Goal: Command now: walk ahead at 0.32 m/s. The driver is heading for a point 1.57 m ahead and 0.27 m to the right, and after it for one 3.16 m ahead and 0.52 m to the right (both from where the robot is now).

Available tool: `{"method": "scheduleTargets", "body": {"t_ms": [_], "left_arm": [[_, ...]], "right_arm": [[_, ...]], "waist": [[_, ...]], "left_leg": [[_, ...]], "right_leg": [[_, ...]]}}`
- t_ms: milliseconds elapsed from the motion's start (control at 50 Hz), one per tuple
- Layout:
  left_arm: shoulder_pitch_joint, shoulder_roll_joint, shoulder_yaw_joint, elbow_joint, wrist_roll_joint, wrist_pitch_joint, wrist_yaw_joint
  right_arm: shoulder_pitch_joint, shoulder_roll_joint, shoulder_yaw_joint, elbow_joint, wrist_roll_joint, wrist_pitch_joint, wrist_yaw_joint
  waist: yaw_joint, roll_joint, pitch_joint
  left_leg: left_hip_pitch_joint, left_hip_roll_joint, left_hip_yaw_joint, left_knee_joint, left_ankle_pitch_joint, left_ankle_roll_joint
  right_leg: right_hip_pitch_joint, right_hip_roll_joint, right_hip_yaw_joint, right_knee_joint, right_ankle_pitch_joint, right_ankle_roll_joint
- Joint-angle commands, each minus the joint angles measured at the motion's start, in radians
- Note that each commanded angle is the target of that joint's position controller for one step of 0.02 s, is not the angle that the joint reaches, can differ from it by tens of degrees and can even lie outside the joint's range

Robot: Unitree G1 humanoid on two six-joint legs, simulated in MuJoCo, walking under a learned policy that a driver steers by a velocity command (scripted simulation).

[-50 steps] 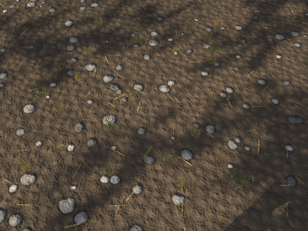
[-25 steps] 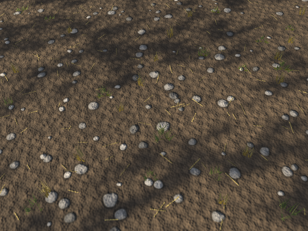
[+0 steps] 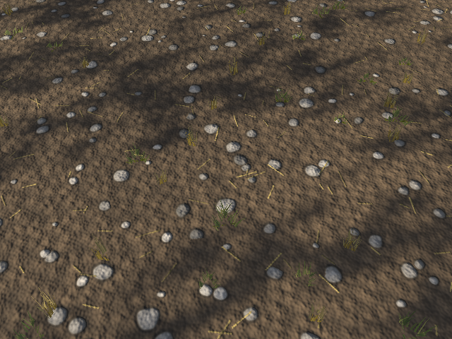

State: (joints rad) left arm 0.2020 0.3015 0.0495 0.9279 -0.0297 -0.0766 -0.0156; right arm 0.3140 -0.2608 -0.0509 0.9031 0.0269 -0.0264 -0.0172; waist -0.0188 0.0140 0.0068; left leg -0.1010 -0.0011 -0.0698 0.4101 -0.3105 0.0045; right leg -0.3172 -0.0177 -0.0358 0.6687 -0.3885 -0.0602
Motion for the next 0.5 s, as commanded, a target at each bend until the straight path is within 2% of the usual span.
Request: {"method": "scheduleTargets", "body": {"t_ms": [20,40,60,80,100,120,140,160,180,200,240,280,340,400,440,480,500], "left_arm": [[0.112,0.073,0.026,0.020,0.007,-0.024,-0.011],[0.197,0.092,0.035,0.045,0.005,-0.020,-0.007],[0.306,0.170,0.049,0.053,0.008,-0.019,0.005],[0.336,0.241,0.055,0.051,0.025,-0.030,-0.010],[0.228,0.189,0.037,0.024,0.026,-0.042,-0.013],[0.159,0.136,0.023,-0.001,0.022,-0.048,-0.012],[0.116,0.125,0.016,-0.018,0.028,-0.050,-0.013],[0.103,0.116,0.011,-0.024,0.028,-0.048,-0.014],[0.118,0.093,0.002,-0.021,0.032,-0.043,-0.013],[0.146,0.091,0.000,-0.012,0.033,-0.041,-0.011],[0.193,0.095,-0.001,0.005,0.030,-0.033,-0.003],[0.207,0.103,-0.001,0.010,0.030,-0.024,0.009],[0.232,0.109,-0.003,0.016,0.029,-0.017,0.021],[0.282,0.107,-0.002,0.037,0.022,-0.011,0.024],[0.296,0.109,0.003,0.045,0.018,-0.003,0.024],[0.278,0.123,0.011,0.039,0.017,0.003,0.027],[0.264,0.140,0.017,0.031,0.020,0.007,0.030]], "right_arm": [[-0.115,-0.157,-0.032,-0.080,0.000,-0.012,0.002],[-0.120,-0.116,-0.018,-0.083,-0.009,-0.016,0.004],[-0.134,-0.037,0.006,-0.107,-0.028,-0.025,0.008],[-0.123,-0.050,-0.002,-0.149,0.001,-0.046,0.002],[-0.112,-0.119,-0.017,-0.137,0.026,-0.061,0.001],[-0.124,-0.144,-0.023,-0.129,0.030,-0.069,0.008],[-0.117,-0.134,-0.024,-0.112,0.019,-0.071,0.009],[-0.131,-0.133,-0.029,-0.110,0.003,-0.071,0.011],[-0.139,-0.123,-0.030,-0.108,-0.005,-0.069,0.018],[-0.147,-0.106,-0.027,-0.108,-0.009,-0.066,0.025],[-0.176,-0.087,-0.025,-0.118,-0.016,-0.059,0.031],[-0.242,-0.066,-0.017,-0.147,-0.015,-0.056,0.033],[-0.351,-0.045,-0.003,-0.183,-0.008,-0.063,0.043],[-0.433,-0.045,0.004,-0.215,-0.003,-0.069,0.057],[-0.472,-0.051,0.007,-0.236,0.000,-0.077,0.070],[-0.460,-0.076,0.001,-0.242,-0.001,-0.084,0.079],[-0.420,-0.098,-0.008,-0.234,-0.003,-0.084,0.077]], "waist": [[0.099,0.087,0.014],[0.135,0.033,-0.002],[0.165,-0.209,-0.038],[0.144,-0.355,-0.053],[0.095,-0.212,0.039],[0.076,-0.156,0.105],[0.058,-0.118,0.109],[0.053,-0.105,0.110],[0.054,-0.112,0.091],[0.058,-0.122,0.075],[0.064,-0.101,0.060],[0.072,-0.082,0.071],[0.101,-0.089,0.103],[0.116,-0.083,0.138],[0.110,-0.085,0.150],[0.074,-0.095,0.120],[0.043,-0.115,0.076]], "left_leg": [[-0.235,0.141,-0.137,-0.116,-0.078,0.146],[-0.310,0.098,-0.086,0.009,-0.046,0.114],[-0.437,-0.001,0.034,0.374,-0.104,0.037],[-0.614,-0.084,0.002,0.601,-0.280,0.024],[-0.691,0.003,-0.065,0.721,-0.226,0.046],[-0.725,0.052,-0.057,0.727,-0.110,0.070],[-0.704,0.086,-0.034,0.704,-0.018,0.076],[-0.691,0.108,-0.022,0.658,0.050,0.073],[-0.652,0.119,-0.007,0.627,0.109,0.068],[-0.637,0.116,0.015,0.606,0.152,0.057],[-0.652,0.108,0.045,0.549,0.209,0.026],[-0.652,0.100,0.063,0.440,0.266,-0.001],[-0.579,0.073,0.100,0.253,0.387,-0.010],[-0.563,0.052,0.107,0.152,0.416,0.005],[-0.575,0.045,0.103,0.111,0.387,0.029],[-0.528,0.027,0.105,0.083,0.332,0.062],[-0.456,0.000,0.121,0.089,0.294,0.078]], "right_leg": [[0.269,0.053,-0.060,-0.159,0.210,0.025],[0.376,0.021,-0.001,-0.187,0.178,0.019],[0.471,-0.197,0.319,-0.334,0.072,-0.051],[0.496,-0.378,0.762,-0.512,-0.150,-0.203],[0.421,-0.397,0.758,-0.533,-0.286,-0.221],[0.377,-0.349,0.634,-0.532,-0.271,-0.179],[0.353,-0.296,0.524,-0.533,-0.159,-0.142],[0.345,-0.261,0.435,-0.535,-0.023,-0.118],[0.337,-0.225,0.354,-0.536,0.104,-0.095],[0.343,-0.207,0.301,-0.534,0.235,-0.095],[0.366,-0.190,0.223,-0.528,0.433,-0.106],[0.345,-0.178,0.173,-0.542,0.502,-0.110],[0.291,-0.156,0.117,-0.580,0.463,-0.099],[0.327,-0.184,0.107,-0.583,0.466,-0.110],[0.392,-0.214,0.105,-0.555,0.526,-0.115],[0.454,-0.237,0.097,-0.490,0.694,-0.102],[0.477,-0.240,0.093,-0.429,0.875,-0.093]]}}
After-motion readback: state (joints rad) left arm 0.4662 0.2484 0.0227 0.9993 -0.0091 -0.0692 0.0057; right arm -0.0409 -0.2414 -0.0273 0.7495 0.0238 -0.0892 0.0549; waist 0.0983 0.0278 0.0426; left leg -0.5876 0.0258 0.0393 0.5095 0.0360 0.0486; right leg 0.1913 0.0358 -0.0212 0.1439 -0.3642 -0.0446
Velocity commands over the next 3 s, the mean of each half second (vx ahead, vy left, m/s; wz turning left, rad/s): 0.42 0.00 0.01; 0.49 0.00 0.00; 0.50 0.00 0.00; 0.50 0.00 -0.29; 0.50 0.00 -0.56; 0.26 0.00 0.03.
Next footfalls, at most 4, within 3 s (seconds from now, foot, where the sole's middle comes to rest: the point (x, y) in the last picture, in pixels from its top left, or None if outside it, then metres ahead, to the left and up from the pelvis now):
0.04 right None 0.06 -0.11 -0.78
0.56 left None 0.44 0.09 -0.78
1.08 right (288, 272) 0.73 -0.16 -0.78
1.62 left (215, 199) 1.04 0.07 -0.78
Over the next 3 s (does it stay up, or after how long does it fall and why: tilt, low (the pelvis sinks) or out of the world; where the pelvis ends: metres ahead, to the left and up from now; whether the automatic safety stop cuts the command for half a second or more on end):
stays up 1.53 -0.18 0.00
